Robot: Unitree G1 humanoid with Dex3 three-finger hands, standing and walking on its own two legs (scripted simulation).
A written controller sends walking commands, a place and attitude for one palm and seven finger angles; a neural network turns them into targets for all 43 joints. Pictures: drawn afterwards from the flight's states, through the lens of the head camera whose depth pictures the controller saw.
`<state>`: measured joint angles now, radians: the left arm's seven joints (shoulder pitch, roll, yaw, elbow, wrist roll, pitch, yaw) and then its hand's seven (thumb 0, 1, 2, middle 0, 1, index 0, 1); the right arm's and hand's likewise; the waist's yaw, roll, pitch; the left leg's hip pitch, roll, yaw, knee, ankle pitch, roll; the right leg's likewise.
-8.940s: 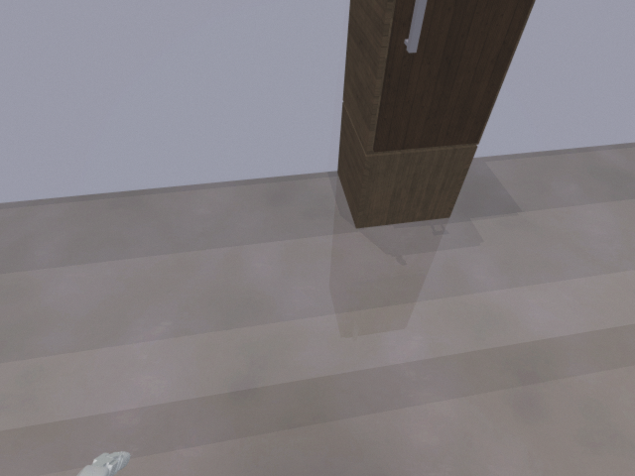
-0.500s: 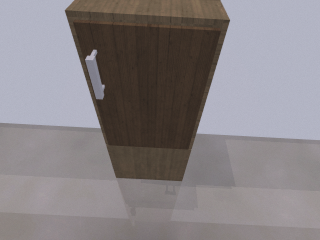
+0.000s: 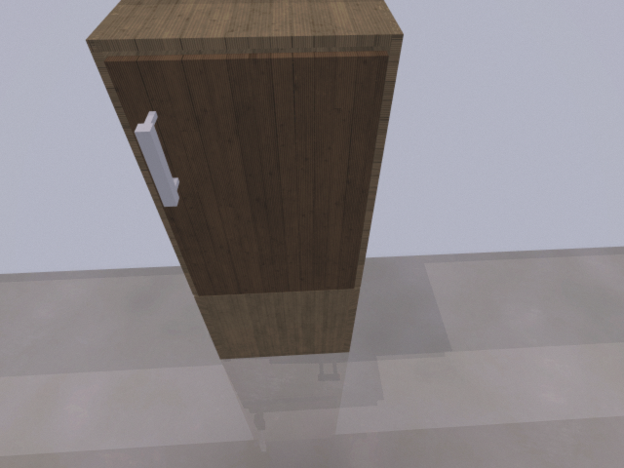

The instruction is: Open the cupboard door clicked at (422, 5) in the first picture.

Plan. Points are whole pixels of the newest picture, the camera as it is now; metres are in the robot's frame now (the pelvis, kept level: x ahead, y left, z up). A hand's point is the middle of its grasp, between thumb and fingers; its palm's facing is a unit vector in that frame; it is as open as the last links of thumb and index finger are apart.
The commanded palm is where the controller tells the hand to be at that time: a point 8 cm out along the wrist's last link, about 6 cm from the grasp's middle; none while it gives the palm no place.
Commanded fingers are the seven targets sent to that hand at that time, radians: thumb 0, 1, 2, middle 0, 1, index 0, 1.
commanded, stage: come to a stop and stand still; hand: left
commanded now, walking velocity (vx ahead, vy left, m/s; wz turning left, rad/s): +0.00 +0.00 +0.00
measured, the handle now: (161, 160) +0.54 +0.27 +0.10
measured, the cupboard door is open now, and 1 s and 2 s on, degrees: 0 0 0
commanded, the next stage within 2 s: look again from close up in 0.76 s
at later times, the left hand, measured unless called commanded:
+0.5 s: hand out of the picture +0.02 +0.21 -0.17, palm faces +0.04 -0.98 -0.18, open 7.3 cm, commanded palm none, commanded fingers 0.00 0.90 0.90 -0.20 -0.30 -0.20 -0.30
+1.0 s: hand out of the picture +0.03 +0.20 -0.17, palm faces +0.02 -0.99 -0.16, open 7.3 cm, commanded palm none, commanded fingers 0.00 0.90 0.90 -0.20 -0.30 -0.20 -0.30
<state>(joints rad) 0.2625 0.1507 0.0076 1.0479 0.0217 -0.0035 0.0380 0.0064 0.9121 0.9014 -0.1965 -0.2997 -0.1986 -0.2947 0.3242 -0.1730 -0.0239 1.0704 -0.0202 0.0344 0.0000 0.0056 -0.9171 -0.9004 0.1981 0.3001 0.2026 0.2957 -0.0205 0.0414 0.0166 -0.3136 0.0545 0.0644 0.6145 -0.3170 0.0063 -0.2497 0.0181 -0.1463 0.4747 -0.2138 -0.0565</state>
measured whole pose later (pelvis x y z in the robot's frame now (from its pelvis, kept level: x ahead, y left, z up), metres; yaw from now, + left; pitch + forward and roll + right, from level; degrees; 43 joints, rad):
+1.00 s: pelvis +0.04 +0.04 +0.01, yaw +0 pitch -1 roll +0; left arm 0.29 0.13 0.00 1.13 0.02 -0.01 0.04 0.01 0.92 0.90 -0.20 -0.30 -0.20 -0.29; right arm 0.29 -0.13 0.02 1.14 -0.01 -0.03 -0.03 0.01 -0.92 -0.90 0.20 0.30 0.20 0.30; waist 0.01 -0.01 0.04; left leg -0.14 -0.04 0.11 0.41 -0.25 0.07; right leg -0.17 -0.07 -0.10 0.44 -0.25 0.02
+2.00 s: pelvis +0.01 -0.02 -0.05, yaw +1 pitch +9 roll +0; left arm 0.50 0.20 0.21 0.09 -0.24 -0.38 -0.20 0.01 0.53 0.74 -0.23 -0.55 -0.23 -0.54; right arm 0.15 -0.27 -0.06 0.48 0.02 -0.19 -0.02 0.01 -0.91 -0.90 0.20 0.30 0.20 0.30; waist 0.04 -0.05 -0.09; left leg -0.66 0.04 0.05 0.95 -0.45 -0.01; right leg -0.65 -0.02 -0.14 0.95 -0.46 -0.07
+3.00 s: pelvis +0.02 +0.04 -0.01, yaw +1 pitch +2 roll -1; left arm -0.05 0.38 0.40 0.22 -0.30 -0.05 -0.35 -0.01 -0.48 0.31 -0.30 -1.19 -0.30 -1.19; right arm 0.23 -0.24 0.08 0.60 0.05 -0.24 -0.09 0.01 -0.90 -0.90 0.20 0.30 0.21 0.30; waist 0.05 0.03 -0.02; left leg -0.33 -0.01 0.07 0.62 -0.32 0.06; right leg -0.31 -0.04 -0.12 0.57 -0.29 0.00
